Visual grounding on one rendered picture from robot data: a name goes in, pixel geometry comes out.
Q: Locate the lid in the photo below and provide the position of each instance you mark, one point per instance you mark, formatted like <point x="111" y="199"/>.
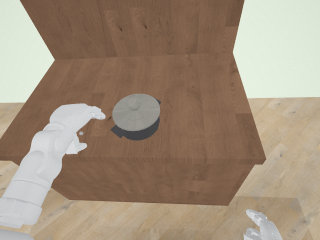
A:
<point x="136" y="120"/>

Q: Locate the knob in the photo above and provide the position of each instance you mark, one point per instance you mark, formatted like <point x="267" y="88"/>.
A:
<point x="133" y="102"/>

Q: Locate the left robot forearm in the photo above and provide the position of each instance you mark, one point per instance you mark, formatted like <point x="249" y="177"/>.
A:
<point x="21" y="202"/>

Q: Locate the robot left upper arm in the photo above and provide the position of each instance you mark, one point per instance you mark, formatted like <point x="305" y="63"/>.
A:
<point x="14" y="235"/>

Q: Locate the robot left hand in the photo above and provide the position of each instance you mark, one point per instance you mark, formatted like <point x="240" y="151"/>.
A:
<point x="75" y="116"/>

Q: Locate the pot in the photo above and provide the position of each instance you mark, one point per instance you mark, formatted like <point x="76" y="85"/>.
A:
<point x="140" y="134"/>

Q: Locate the table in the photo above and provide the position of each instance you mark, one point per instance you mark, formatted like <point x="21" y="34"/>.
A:
<point x="178" y="51"/>

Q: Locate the robot right hand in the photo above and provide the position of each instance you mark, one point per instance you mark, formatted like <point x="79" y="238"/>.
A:
<point x="268" y="230"/>

